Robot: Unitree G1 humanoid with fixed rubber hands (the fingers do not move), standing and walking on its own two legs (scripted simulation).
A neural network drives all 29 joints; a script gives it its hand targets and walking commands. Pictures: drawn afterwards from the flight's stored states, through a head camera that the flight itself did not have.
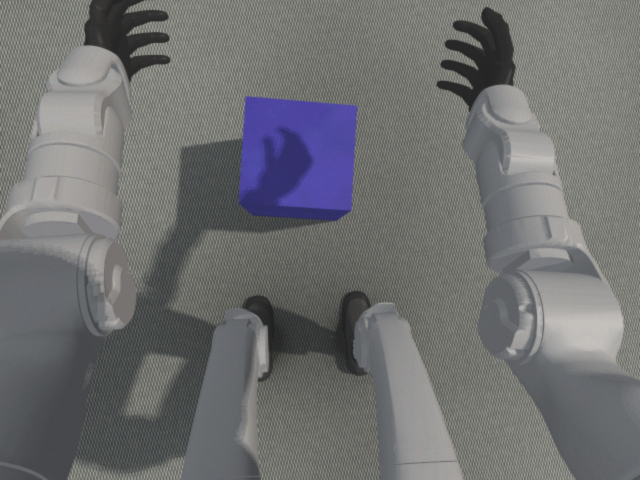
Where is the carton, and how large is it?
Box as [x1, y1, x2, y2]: [239, 96, 356, 220]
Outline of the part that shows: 246,96 239,203 253,215 336,220 348,212 351,206 356,106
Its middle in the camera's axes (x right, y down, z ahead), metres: -0.05 -0.16 +0.84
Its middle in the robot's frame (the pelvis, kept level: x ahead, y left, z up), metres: +0.53 +0.01 -0.51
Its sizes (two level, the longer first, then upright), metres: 0.210 0.200 0.250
